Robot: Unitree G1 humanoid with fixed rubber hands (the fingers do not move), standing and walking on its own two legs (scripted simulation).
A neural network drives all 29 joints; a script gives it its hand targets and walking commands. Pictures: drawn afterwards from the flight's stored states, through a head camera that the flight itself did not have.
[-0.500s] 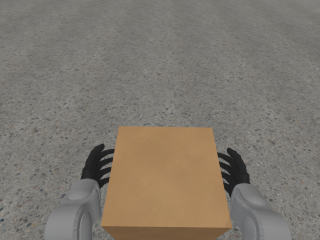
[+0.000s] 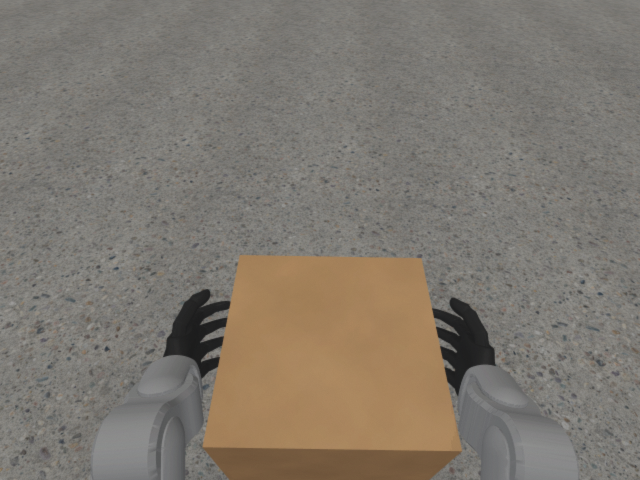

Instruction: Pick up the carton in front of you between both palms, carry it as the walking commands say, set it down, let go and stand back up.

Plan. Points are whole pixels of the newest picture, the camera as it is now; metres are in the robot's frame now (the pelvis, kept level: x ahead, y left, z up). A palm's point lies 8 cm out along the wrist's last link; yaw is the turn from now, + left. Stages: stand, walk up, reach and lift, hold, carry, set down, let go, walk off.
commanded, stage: carry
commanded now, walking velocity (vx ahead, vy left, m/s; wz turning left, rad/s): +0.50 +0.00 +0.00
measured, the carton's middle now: (327, 384) +0.25 +0.00 +0.02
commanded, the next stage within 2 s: none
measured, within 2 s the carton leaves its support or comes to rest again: neither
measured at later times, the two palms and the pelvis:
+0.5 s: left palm (229, 174) +0.58 +0.17 +0.10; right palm (407, 178) +0.57 -0.13 +0.11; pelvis +0.34 +0.03 +0.00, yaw -2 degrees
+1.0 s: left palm (270, 97) +0.91 +0.14 +0.09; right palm (397, 101) +0.92 -0.16 +0.08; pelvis +0.68 -0.01 +0.00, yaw +1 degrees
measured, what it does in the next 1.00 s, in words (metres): walks ahead: left foot, then right foot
